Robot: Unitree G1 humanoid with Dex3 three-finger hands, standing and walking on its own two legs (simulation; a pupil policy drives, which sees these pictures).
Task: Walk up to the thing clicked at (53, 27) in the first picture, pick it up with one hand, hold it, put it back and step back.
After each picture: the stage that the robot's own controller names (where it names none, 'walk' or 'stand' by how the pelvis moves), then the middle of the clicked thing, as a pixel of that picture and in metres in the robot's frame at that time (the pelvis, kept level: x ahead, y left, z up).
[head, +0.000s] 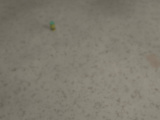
stand; (52, 26) +1.72 +0.46 -0.72
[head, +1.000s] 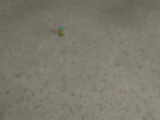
walk; (61, 31) +1.60 +0.24 -0.71
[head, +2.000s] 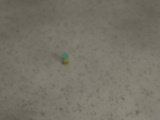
walk; (65, 59) +1.03 +0.18 -0.71
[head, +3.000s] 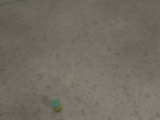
walk; (57, 106) +0.59 +0.26 -0.70
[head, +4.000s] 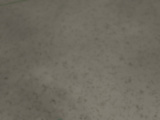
stand; out of the picture +0.40 +0.25 -0.70
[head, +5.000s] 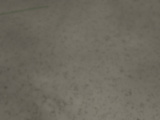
stand; out of the picture +0.37 +0.22 -0.72
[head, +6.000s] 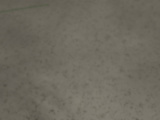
stand; out of the picture +0.37 +0.22 -0.73
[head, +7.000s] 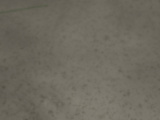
stand; out of the picture +0.36 +0.24 -0.73
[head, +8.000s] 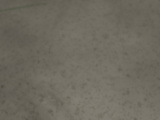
stand; out of the picture +0.35 +0.24 -0.73
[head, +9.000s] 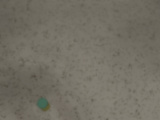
go down; (43, 104) +0.38 +0.25 -0.60
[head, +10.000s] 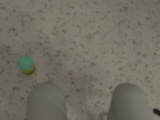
go down; (27, 66) +0.43 +0.28 -0.31
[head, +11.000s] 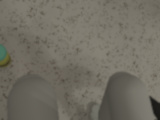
close in; out of the picture +0.42 +0.31 -0.26
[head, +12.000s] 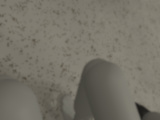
close; out of the picture +0.40 +0.33 -0.21
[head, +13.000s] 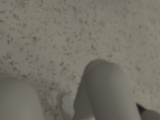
lift; out of the picture +0.39 +0.33 -0.22
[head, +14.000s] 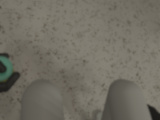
lift; (2, 72) +0.33 +0.29 -0.08
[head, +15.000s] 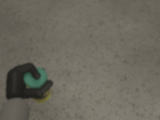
hold; (38, 86) +0.33 +0.17 +0.03
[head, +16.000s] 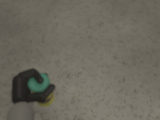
hold; (42, 90) +0.33 +0.17 -0.01
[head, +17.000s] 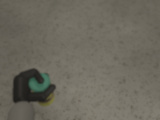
hold; (43, 90) +0.33 +0.17 -0.01
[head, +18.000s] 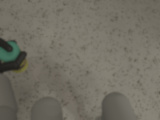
crouch; (14, 58) +0.43 +0.24 -0.09
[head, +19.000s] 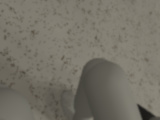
lower; out of the picture +0.42 +0.34 -0.22
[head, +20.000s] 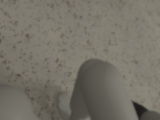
lower; out of the picture +0.41 +0.34 -0.22
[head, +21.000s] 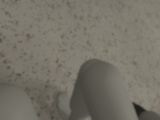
lower; out of the picture +0.41 +0.34 -0.23
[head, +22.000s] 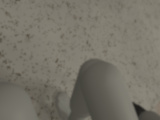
lower; out of the picture +0.41 +0.34 -0.22
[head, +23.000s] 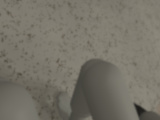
loosen; out of the picture +0.41 +0.33 -0.23
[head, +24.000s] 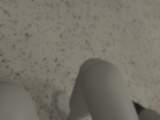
withdraw; out of the picture +0.40 +0.32 -0.23
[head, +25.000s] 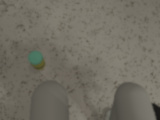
walk; (37, 61) +0.45 +0.26 -0.34
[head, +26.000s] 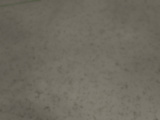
stand; out of the picture +0.38 +0.21 -0.66
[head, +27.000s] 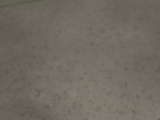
stand; out of the picture +0.39 +0.23 -0.67
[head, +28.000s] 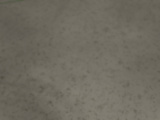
stand; out of the picture +0.40 +0.22 -0.69
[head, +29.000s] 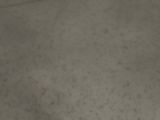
walk; out of the picture +0.41 +0.22 -0.72
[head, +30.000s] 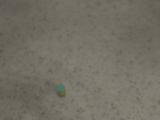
walk; (61, 91) +0.58 +0.19 -0.70
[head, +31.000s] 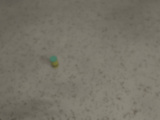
walk; (54, 62) +0.88 +0.32 -0.69
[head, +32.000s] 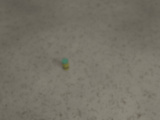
stand; (65, 64) +1.01 +0.24 -0.71
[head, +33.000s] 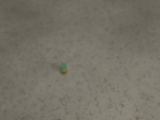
stand; (63, 69) +1.00 +0.26 -0.73
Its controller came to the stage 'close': yes
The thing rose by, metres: 0.71
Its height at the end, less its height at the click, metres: +0.00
